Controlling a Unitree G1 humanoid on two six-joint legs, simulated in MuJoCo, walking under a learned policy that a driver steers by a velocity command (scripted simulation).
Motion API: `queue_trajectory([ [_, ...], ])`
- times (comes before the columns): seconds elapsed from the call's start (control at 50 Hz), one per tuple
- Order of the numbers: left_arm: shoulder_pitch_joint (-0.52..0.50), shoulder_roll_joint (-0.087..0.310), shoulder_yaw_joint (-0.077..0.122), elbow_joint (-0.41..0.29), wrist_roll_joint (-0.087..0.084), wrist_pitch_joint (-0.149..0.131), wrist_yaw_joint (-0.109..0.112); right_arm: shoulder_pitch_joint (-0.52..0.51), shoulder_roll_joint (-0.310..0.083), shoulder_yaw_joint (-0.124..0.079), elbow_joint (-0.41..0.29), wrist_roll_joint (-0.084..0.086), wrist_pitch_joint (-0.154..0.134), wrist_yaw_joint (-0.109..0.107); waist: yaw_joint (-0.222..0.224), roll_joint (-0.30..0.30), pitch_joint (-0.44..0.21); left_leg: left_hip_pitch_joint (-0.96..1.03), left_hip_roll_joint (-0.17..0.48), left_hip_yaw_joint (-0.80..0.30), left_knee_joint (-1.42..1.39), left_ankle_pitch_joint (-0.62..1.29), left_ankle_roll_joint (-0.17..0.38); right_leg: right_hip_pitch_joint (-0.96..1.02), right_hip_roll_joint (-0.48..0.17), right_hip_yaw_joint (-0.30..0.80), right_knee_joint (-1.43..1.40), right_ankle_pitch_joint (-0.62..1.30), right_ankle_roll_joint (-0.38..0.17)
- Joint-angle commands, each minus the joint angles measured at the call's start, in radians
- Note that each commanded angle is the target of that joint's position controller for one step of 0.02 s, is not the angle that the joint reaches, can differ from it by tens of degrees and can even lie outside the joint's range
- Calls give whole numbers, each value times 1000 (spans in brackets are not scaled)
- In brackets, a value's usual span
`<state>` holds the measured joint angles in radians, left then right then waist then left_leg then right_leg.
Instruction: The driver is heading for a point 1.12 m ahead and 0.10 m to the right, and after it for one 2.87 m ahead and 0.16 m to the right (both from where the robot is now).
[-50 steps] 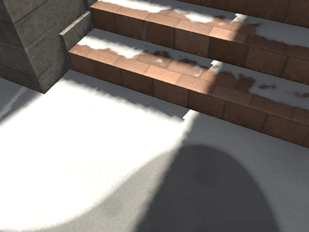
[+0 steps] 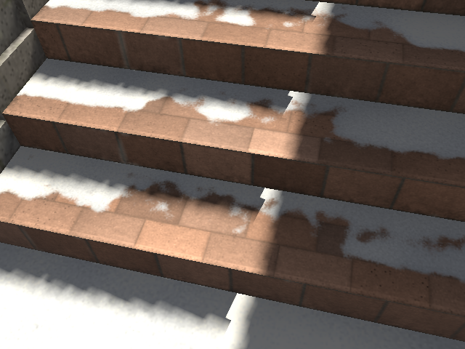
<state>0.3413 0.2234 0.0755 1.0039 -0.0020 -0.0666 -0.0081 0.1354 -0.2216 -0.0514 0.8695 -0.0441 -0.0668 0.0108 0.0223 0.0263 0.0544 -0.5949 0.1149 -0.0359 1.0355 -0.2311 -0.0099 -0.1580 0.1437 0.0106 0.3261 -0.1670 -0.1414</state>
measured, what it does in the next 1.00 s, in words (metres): walks ahead, turning right: left foot, then right foot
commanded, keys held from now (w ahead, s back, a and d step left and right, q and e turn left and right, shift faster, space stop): w+e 0.34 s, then w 0.66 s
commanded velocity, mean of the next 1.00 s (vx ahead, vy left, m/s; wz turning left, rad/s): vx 0.50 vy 0.00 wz -0.32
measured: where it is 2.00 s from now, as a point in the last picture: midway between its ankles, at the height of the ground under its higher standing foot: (293, 138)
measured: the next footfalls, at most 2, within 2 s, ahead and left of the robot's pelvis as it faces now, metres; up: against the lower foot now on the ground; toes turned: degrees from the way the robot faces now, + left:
left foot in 0.30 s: +0.37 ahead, +0.12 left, +0.00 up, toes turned -11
right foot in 0.74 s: +0.42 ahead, -0.11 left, +0.00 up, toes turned -19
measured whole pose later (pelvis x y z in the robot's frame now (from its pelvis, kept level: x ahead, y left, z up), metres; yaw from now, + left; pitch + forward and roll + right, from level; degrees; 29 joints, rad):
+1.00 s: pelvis +0.44 -0.03 +0.00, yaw -18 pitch +3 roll +0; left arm 0.45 0.20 0.03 1.02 0.03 -0.08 0.00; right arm 0.25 -0.18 -0.03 0.83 -0.04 -0.01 0.00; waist 0.01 0.04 -0.05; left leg -0.91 0.06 0.04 1.87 -0.40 0.04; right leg -0.19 0.06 -0.04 0.40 -0.27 -0.09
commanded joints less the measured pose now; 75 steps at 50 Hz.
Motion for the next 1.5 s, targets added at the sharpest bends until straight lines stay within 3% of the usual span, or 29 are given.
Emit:
queue_trajectory([
  [0.02,38,136,23,-56,-3,-17,3,-19,-67,-11,-67,1,15,4,-9,-66,4,-54,-10,42,-116,112,-37,-15,-253,252,-156,278,-108],
  [0.18,153,158,28,-65,14,-9,18,-271,-77,8,-183,14,1,12,81,-98,-5,-85,-79,36,-409,215,-24,189,-260,306,-60,421,-75],
  [0.28,26,203,40,-118,13,-27,16,33,-167,-17,-120,19,-41,-22,-84,-82,-149,423,-127,38,-620,182,53,108,-199,293,273,709,18],
  [0.3,23,161,27,-143,0,-35,7,166,-220,-31,-108,-3,-51,-38,-135,-29,-269,652,24,-89,-615,114,90,-20,-147,268,484,496,32],
  [0.32,141,46,2,-169,-48,-30,13,219,-317,-51,-120,-36,-43,-42,-93,212,-405,937,329,-472,-627,197,199,-323,-3,136,785,-202,65],
  [0.34,168,129,10,-158,-13,-14,22,178,-278,-55,-117,-15,-24,-31,-50,213,-425,872,362,-676,-701,61,241,-418,-48,103,912,-357,52],
  [0.38,59,133,10,-141,24,2,7,63,-115,-15,-132,5,-20,-19,-33,9,-156,591,234,-399,-781,-60,195,-421,-139,94,883,-196,61],
  [0.4,27,113,6,-144,29,4,-4,65,-94,-5,-115,5,-23,-18,-27,28,-102,516,181,-287,-810,50,171,-401,-158,91,834,-168,69],
  [0.48,18,70,-11,-148,47,27,-15,121,-108,-4,-57,18,-63,2,9,66,-122,455,129,-75,-801,549,185,-349,-147,64,787,-137,98],
  [0.62,-225,38,-56,-216,41,21,-29,178,-142,-16,-12,22,-59,5,-32,113,-80,393,93,43,-851,386,174,-247,-171,-49,374,-16,122],
  [0.72,-58,37,-60,-149,47,-8,9,188,-148,-13,-5,53,-34,0,52,44,-163,420,68,77,-493,775,161,30,-85,-111,137,28,68],
  [0.74,22,79,-45,-128,60,-16,15,169,-134,-7,-20,65,-35,-3,91,13,-195,324,32,92,-327,613,125,172,-147,-33,75,88,55],
  [0.76,91,190,-24,-124,75,-22,23,173,-56,14,-61,58,-30,-1,82,-190,-210,122,-47,151,-41,83,67,282,-425,308,-4,351,16],
  [0.78,135,287,12,-98,39,-4,29,281,-28,19,-52,42,-10,-10,29,-265,-228,-61,-125,124,178,-310,53,336,-565,461,-6,450,-146],
  [0.8,106,235,12,-109,15,2,22,270,-72,11,-21,6,9,-13,41,-129,-167,-135,-69,68,310,-313,49,233,-545,459,-37,88,-187],
  [0.84,-30,120,-19,-126,17,8,5,188,-76,-2,-36,-5,10,10,-13,-112,11,-204,-21,45,344,-172,43,17,-404,356,-153,-346,-109],
  [0.9,53,53,-32,-70,28,-8,11,245,-8,4,-5,-10,35,18,-36,-150,-17,-189,-61,108,610,-66,23,-61,-340,237,-135,-117,-121],
  [1.02,215,69,-39,36,39,-40,10,-131,81,53,-237,1,44,-35,11,-105,48,-876,-48,39,1184,-266,89,132,-450,314,-114,-182,-132],
  [1.1,187,90,-54,79,15,-43,25,-260,98,95,-379,3,52,-37,-35,-39,89,-820,-11,64,885,-257,87,-23,-364,184,-224,-303,-49],
  [1.16,175,115,-55,79,-11,-27,61,-238,107,112,-414,4,83,-21,-29,-90,15,-443,-7,156,539,-225,96,-62,-350,92,-402,122,-88],
  [1.18,103,92,-62,39,-19,-23,59,-139,129,119,-357,21,82,-19,-67,-84,-68,-173,-37,200,396,-222,133,-99,-320,-40,-358,494,-70],
  [1.22,143,186,-43,20,-29,-35,39,81,29,74,-276,46,71,-32,-156,-168,-277,183,-172,251,235,-199,152,34,-358,-53,-22,1486,-63],
  [1.26,85,234,-7,-5,-23,-37,12,300,-67,28,-191,3,44,-18,-250,-185,-438,380,-160,59,-70,-247,184,122,-351,-33,464,1392,-14],
  [1.28,72,106,-21,-75,-19,-48,-20,391,-212,-16,-115,-8,46,-35,-221,190,-408,543,138,-554,-463,-237,290,-284,-130,-15,896,505,62],
  [1.3,101,55,-17,-104,47,-48,-41,349,-251,-41,-96,21,61,-48,-155,221,-455,526,230,-998,-756,-292,277,-421,-34,177,1259,24,53],
  [1.34,-14,-30,-34,-193,69,-23,-38,106,-99,-12,-56,27,52,-30,-20,-12,-92,198,193,-750,-717,-674,240,-659,-134,83,1534,86,46],
  [1.4,-77,-127,-72,-290,48,1,-1,154,93,34,104,2,-3,2,57,14,-4,98,98,-328,-671,-316,160,-849,-137,107,1763,54,-10],
  [1.44,-97,-168,-92,-318,37,19,14,222,93,34,176,15,-27,19,68,17,29,155,57,-171,-658,-173,122,-994,-135,143,1768,26,-26],
  [1.5,-157,-113,-86,-321,27,32,19,214,52,37,167,21,-49,13,63,-28,28,87,26,-57,-738,-57,121,-943,-130,11,1582,122,21],
])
